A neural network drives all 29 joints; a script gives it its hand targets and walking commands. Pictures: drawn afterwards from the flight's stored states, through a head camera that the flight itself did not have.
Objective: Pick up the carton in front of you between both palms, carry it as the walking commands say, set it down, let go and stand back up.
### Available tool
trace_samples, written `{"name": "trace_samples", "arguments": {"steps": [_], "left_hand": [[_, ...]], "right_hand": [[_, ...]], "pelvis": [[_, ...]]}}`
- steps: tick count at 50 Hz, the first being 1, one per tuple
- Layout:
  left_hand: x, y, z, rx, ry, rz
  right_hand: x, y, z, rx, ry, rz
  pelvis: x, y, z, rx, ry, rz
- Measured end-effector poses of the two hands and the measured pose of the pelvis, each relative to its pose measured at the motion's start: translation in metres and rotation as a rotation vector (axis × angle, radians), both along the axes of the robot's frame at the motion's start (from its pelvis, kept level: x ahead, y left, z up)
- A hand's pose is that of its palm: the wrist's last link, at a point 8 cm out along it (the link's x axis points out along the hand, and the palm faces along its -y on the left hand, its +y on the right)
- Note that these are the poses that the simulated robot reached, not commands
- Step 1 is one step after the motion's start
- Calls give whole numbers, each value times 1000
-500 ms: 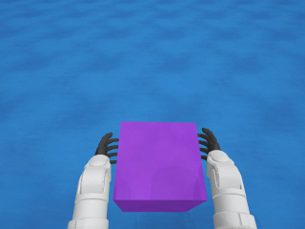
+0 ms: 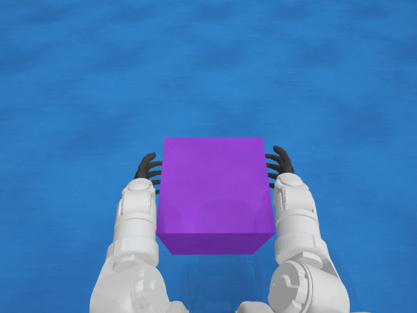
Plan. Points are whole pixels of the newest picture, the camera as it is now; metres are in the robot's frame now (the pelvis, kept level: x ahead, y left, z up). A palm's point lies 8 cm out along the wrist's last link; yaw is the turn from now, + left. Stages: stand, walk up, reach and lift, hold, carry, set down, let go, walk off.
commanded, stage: set down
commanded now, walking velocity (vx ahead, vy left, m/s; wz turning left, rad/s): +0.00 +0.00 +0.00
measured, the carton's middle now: (213, 201) +0.35 +0.00 -0.07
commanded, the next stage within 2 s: none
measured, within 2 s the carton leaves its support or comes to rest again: neither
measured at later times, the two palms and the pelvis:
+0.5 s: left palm (153, 206) +0.40 +0.17 -0.19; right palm (256, 206) +0.39 -0.13 -0.17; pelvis -0.01 +0.01 -0.12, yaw -1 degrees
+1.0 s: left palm (155, 219) +0.43 +0.19 -0.35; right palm (242, 224) +0.41 -0.11 -0.34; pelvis -0.04 +0.01 -0.25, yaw -3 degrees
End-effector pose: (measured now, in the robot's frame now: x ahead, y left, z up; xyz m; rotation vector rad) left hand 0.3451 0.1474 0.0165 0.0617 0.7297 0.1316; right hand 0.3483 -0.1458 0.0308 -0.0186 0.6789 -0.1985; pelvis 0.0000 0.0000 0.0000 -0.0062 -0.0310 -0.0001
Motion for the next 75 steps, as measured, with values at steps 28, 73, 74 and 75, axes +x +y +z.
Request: {"name": "trace_samples", "arguments": {"steps": [28, 73, 74, 75], "left_hand": [[62, 22, -224, -44, -30, -32], [125, 54, -510, 8, 37, -135], [126, 54, -516, 8, 40, -139], [127, 54, -523, 10, 42, -142]], "right_hand": [[46, 21, -220, 44, -40, -87], [83, 54, -513, 27, 31, -140], [84, 54, -519, 26, 33, -141], [85, 55, -524, 25, 35, -143]], "pelvis": [[-10, 11, -129, -16, 708, -17], [-58, 14, -341, -50, 790, -48], [-58, 14, -344, -52, 786, -48], [-59, 15, -348, -53, 779, -50]]}}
